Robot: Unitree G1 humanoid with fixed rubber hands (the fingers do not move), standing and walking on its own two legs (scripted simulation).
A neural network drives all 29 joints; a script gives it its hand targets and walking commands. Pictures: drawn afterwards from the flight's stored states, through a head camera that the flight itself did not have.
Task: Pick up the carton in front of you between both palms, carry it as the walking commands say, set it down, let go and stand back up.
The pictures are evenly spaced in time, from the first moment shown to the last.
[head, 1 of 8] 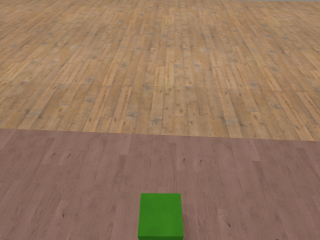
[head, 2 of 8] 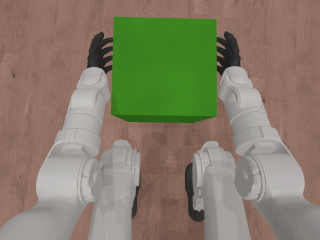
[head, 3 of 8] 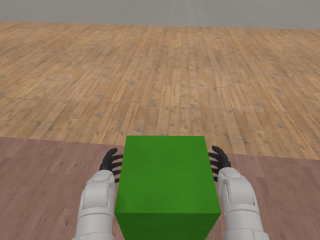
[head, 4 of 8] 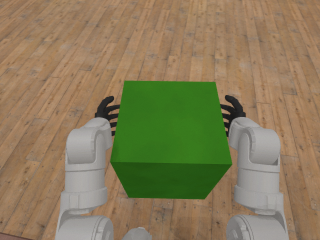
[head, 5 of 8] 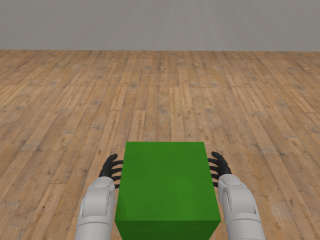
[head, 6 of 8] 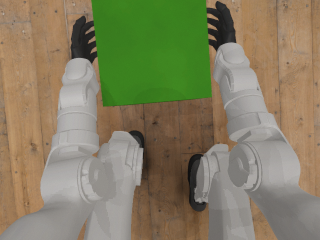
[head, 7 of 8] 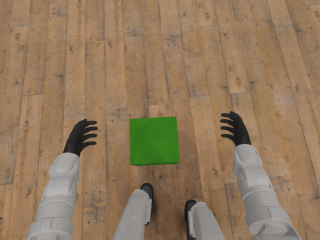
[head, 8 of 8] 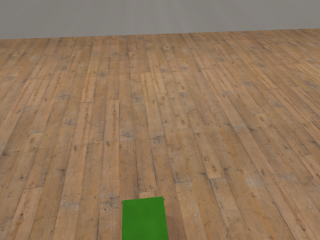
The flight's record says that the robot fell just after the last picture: no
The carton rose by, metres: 0.68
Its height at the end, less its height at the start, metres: -0.13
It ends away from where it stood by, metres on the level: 2.31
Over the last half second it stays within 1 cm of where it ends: yes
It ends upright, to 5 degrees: yes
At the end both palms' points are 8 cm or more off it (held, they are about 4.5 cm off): yes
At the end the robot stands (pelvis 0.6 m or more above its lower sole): yes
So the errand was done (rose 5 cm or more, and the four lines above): yes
